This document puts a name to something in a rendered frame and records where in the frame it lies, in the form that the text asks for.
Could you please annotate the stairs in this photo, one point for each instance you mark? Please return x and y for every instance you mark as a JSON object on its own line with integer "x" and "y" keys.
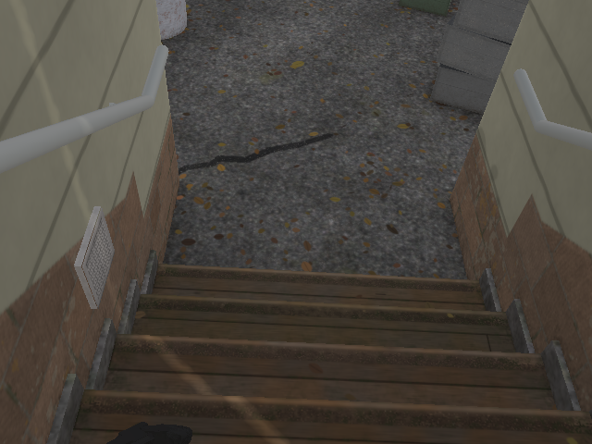
{"x": 264, "y": 356}

